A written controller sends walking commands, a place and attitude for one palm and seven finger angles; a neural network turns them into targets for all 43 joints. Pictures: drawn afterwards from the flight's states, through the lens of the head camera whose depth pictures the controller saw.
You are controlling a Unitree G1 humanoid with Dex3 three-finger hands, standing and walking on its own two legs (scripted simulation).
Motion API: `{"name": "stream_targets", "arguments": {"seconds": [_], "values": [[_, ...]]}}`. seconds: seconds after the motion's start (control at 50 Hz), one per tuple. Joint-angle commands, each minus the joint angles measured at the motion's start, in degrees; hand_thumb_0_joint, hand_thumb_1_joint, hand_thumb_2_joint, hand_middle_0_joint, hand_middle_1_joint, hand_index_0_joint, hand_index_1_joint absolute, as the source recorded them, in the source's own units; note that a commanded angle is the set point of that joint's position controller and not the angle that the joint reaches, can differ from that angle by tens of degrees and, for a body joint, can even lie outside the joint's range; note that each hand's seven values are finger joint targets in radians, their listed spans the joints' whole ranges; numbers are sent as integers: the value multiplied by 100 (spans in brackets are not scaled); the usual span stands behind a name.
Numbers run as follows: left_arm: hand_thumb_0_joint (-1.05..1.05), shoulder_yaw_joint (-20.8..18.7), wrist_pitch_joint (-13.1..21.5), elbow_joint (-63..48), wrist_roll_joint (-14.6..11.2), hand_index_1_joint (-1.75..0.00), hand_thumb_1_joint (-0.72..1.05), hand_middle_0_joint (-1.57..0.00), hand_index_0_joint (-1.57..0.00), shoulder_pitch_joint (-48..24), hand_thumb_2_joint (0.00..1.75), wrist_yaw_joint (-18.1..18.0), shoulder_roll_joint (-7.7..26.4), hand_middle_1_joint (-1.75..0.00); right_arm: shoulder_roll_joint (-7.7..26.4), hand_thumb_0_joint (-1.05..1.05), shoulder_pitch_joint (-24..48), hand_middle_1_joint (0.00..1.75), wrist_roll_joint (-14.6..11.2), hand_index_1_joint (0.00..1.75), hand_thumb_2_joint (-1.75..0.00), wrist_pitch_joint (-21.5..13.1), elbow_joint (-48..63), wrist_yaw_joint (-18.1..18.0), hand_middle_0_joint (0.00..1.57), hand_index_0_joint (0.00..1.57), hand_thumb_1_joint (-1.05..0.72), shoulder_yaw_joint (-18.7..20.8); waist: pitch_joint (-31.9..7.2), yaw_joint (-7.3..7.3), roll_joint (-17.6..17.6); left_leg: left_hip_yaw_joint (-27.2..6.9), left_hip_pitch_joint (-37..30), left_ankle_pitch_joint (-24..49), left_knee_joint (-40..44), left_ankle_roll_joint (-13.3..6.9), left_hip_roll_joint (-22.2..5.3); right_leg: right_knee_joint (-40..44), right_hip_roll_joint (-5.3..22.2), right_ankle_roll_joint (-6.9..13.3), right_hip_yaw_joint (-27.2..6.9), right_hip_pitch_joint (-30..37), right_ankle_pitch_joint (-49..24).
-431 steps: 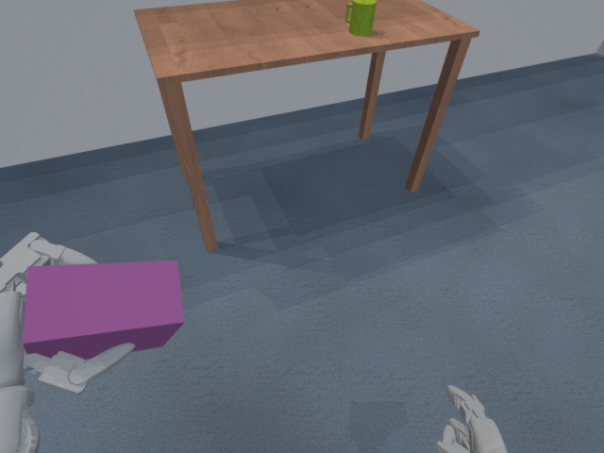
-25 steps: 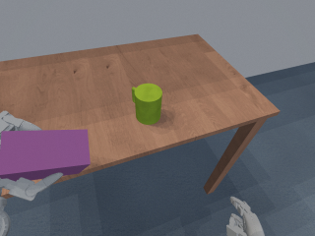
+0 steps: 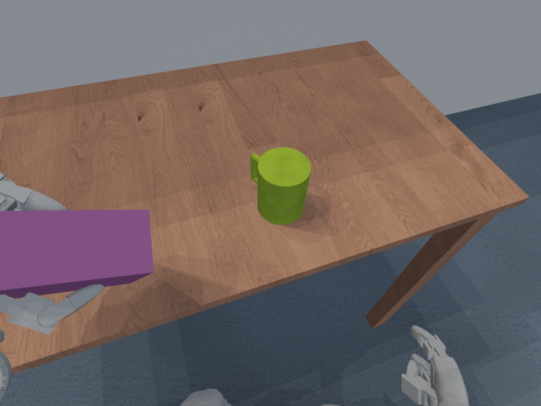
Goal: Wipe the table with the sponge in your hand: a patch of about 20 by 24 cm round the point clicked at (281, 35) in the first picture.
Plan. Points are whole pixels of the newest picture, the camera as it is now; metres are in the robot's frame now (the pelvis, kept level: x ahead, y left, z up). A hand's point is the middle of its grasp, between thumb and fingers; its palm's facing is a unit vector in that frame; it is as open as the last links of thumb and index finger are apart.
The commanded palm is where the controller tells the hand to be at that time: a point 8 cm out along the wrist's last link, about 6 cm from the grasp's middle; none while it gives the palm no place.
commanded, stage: come to a stop and stand still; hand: left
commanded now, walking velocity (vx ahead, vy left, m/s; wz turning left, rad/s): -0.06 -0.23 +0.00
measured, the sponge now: (98, 252) +0.24 +0.21 +0.15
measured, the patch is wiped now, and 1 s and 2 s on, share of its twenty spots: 0.00 0.00 0.00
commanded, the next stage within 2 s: look again from close up in 1.14 s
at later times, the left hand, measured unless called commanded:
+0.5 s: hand (15, 236) +0.24 +0.27 +0.19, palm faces +0.40 -0.80 -0.45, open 10.7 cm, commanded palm +0.16 +0.29 +0.20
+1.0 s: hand out of the picture +0.20 +0.31 +0.19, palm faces +0.42 -0.82 -0.38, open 10.7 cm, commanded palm +0.14 +0.33 +0.20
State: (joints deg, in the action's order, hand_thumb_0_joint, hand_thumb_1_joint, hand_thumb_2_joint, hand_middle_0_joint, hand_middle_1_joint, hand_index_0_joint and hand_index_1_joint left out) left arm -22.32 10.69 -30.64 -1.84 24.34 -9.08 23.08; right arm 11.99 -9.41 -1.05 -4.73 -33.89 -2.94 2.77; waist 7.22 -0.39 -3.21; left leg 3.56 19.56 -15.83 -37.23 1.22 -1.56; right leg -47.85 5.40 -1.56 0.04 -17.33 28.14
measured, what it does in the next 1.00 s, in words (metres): shifts its weight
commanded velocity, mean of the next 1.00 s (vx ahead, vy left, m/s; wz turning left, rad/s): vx -0.03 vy -0.03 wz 0.00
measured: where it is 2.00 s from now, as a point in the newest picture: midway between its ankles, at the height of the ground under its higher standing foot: outside the picture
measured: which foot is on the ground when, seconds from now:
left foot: down 0.00-1.00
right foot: down 0.00-1.00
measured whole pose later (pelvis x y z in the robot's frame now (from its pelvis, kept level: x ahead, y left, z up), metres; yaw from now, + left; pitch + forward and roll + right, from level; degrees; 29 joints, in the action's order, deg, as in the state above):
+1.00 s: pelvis -0.02 +0.05 +0.02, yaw +0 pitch -2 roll -2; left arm -23.4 13.4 -28.3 -0.6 21.5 -5.8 21.7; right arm 9.1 -13.0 -0.5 -9.2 -33.3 -0.7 -2.3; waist 6.8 -1.9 -2.1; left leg 4.0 17.4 -10.1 -29.4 -2.7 -1.6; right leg -24.5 1.9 -2.0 1.1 -10.3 12.1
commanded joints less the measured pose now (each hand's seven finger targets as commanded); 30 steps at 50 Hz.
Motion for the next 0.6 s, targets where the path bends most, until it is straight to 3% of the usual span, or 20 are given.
{"name": "stream_targets", "arguments": {"seconds": [0.0,0.02,0.04,0.06,0.08,0.1,0.12,0.16,0.18,0.24,0.32,0.42,0.44,0.46,0.48,0.52,0.54,0.56,0.58], "values": [[0,-691,392,-1603,-79,-160,10,-120,-120,-3,130,-82,869,-160,591,0,316,30,-11,30,-90,-434,881,135,20,20,-90,6,-1677,-38,1459,-1241,-1083,2653,1117,-874,-1146,1041,-353,122,172,164,-446],[0,-647,344,-1587,-90,-160,10,-120,-120,127,130,-63,807,-160,602,0,313,30,-14,30,-90,-429,919,163,20,20,-90,-48,-1623,-40,1335,-959,-754,2244,986,-626,-980,1745,-399,139,234,652,-1167],[0,-693,305,-1525,-111,-160,10,-120,-120,194,130,-52,843,-160,576,0,347,30,-11,30,-90,-416,937,170,20,20,-90,-96,-1606,-29,1076,-704,-437,1614,864,-396,-724,2230,-367,170,119,1040,-2106],[0,-792,238,-1341,-146,-160,10,-120,-120,425,130,-42,937,-160,513,0,487,30,-5,30,-90,-420,922,173,20,20,-90,-157,-1648,-37,760,-472,-299,868,875,-249,-513,2400,-243,217,-88,1213,-2476],[0,-592,176,-1325,-211,-160,10,-120,-120,464,130,-13,646,-160,506,0,272,30,-9,30,-90,-374,943,169,20,20,-90,-73,-1525,20,-51,-332,-500,775,521,-133,-252,2466,-31,388,-487,906,-2703],[0,-582,110,-1271,-250,-160,10,-120,-120,365,130,-7,676,-160,540,0,275,30,7,30,-90,-326,923,147,20,20,-90,-68,-1380,60,-359,-254,-675,947,374,-60,-160,2548,123,496,-623,587,-2921],[0,-588,74,-1241,-265,-160,10,-120,-120,207,130,-21,702,-160,539,0,298,30,20,30,-90,-290,873,109,20,20,-90,-96,-1403,83,-124,-246,-840,1161,492,-35,-177,2501,117,501,-522,505,-3074],[0,-646,-7,-1093,-248,-160,10,-120,-120,151,130,-44,844,-160,531,0,468,30,46,30,-90,-256,840,11,20,20,-90,-161,-1471,23,580,-373,-1180,1669,1048,-111,-420,2345,-204,235,-166,505,-2930],[0,-521,-30,-1036,-249,-160,10,-120,-120,25,130,-33,704,-160,519,0,423,30,49,30,-90,-224,887,-22,20,20,-90,-183,-1411,12,854,-520,-1054,1809,1227,-175,-555,2319,-303,152,-7,638,-2785],[0,-373,-108,-1023,-218,-160,10,-120,-120,-405,130,-12,698,-160,529,0,445,30,26,30,-90,-225,950,-86,20,20,-90,-194,-1379,-23,758,-486,-1060,1999,1361,-134,-540,2483,-404,106,31,819,-2852],[0,-223,-181,-1275,-220,-160,10,-120,-120,-424,130,-38,648,-160,551,0,505,30,20,30,-90,-235,1009,-108,20,20,-90,-182,-1481,-40,716,-378,-1062,1745,1339,-104,-385,2700,-312,142,-22,1008,-3021],[0,-369,-186,-1491,-241,-160,10,-120,-120,-89,130,-97,762,-160,583,0,543,30,13,30,-90,-212,1071,-125,20,20,-90,-137,-1570,-48,876,-371,-1054,1544,1386,-110,-313,2796,-279,171,-50,1113,-2977],[0,-3640,491,-2331,716,-160,10,-120,-120,-5850,130,53,5233,-160,753,0,-281,30,325,30,-90,-499,874,-89,20,20,-90,99,-443,-271,-412,-167,-287,1729,359,-273,-465,3424,168,-24,-661,-197,-3549],[0,-2107,232,358,192,-160,10,-120,-120,-4047,130,164,2970,-160,499,0,135,30,-66,30,-90,-369,503,-45,20,20,-90,-97,-726,-30,397,-175,-832,1604,469,-211,-323,3146,539,466,-263,-283,-2792],[0,-1137,252,592,37,-160,10,-120,-120,-2540,130,305,1739,-160,665,0,158,30,42,30,-90,-369,796,60,20,20,-90,87,-1126,-196,477,-161,-1286,1473,684,-125,-210,2863,174,545,-765,240,-3441],[0,-467,374,153,-126,-160,10,-120,-120,-1096,130,479,852,-160,755,0,12,30,-71,30,-90,-443,1051,242,20,20,-90,149,-1913,-229,444,102,-1443,2038,874,-243,-171,2369,88,97,-514,1098,-4398],[0,-290,408,-334,-143,-160,10,-120,-120,-513,130,527,646,-160,730,0,73,30,-95,30,-90,-474,1161,353,20,20,-90,142,-2115,-236,578,107,-1595,2296,927,-295,-215,2220,0,-14,-387,1183,-4373],[0,44,384,-495,-245,-160,10,-120,-120,34,130,544,260,-160,609,0,298,30,-170,30,-90,-536,1177,441,20,20,-90,82,-2179,-281,761,63,-1742,2177,966,-336,-355,2143,-131,-5,-156,1010,-3518],[0,-114,366,-858,-179,-160,10,-120,-120,261,130,539,435,-160,660,0,258,30,-119,30,-90,-517,1290,450,20,20,-90,97,-1950,-251,721,-54,-1540,1912,1071,-345,-459,2269,-170,25,-75,942,-3044]]}}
